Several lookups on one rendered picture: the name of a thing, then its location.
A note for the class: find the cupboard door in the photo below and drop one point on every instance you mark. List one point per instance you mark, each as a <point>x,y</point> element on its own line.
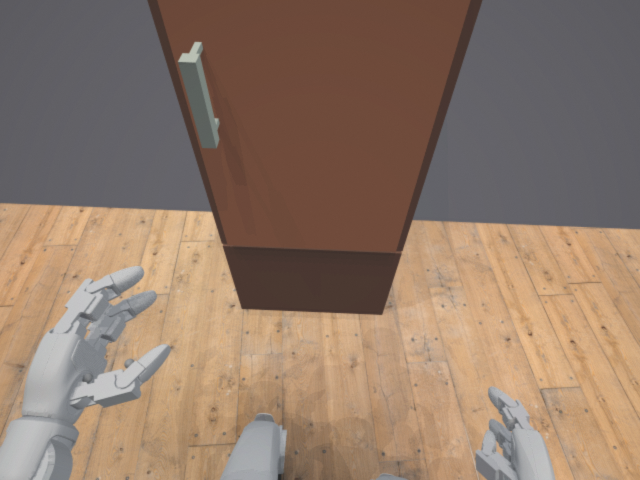
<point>326,108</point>

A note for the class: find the left robot hand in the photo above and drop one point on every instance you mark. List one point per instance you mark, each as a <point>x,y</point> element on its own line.
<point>54,386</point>

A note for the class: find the left robot forearm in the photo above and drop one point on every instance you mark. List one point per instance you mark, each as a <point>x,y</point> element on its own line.
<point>37,448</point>

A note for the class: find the handle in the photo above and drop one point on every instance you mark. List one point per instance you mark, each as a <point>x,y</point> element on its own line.
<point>196,88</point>

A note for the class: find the left robot thigh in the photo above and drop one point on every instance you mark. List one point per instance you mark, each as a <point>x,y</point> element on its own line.
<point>259,453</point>

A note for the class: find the right robot hand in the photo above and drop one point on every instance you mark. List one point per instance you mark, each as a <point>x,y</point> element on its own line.
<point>525,453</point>

